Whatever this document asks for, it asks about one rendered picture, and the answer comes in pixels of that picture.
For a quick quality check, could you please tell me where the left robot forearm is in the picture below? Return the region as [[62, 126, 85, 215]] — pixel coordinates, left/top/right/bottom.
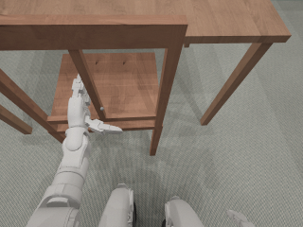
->
[[26, 127, 92, 227]]

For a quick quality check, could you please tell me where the table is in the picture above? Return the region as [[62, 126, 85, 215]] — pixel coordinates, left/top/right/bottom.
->
[[0, 0, 292, 134]]

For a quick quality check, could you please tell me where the right robot thigh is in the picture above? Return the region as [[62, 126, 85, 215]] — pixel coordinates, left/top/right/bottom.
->
[[165, 200, 204, 227]]

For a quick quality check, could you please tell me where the left robot thigh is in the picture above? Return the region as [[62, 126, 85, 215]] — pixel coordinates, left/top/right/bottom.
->
[[98, 187, 134, 227]]

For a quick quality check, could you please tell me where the right robot hand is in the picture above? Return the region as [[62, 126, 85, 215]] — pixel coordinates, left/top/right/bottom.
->
[[225, 209, 256, 227]]

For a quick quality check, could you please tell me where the left robot hand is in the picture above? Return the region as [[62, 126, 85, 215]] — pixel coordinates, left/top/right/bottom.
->
[[67, 74, 123, 136]]

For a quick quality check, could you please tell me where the robot thigh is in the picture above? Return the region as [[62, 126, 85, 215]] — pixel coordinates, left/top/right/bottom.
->
[[98, 187, 134, 227], [165, 200, 204, 227]]

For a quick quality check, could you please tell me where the robot left upper arm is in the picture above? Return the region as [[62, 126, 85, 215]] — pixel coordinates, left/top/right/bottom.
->
[[27, 207, 80, 227]]

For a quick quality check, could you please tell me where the chair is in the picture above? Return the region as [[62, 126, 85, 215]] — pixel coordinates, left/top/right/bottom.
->
[[0, 14, 188, 156]]

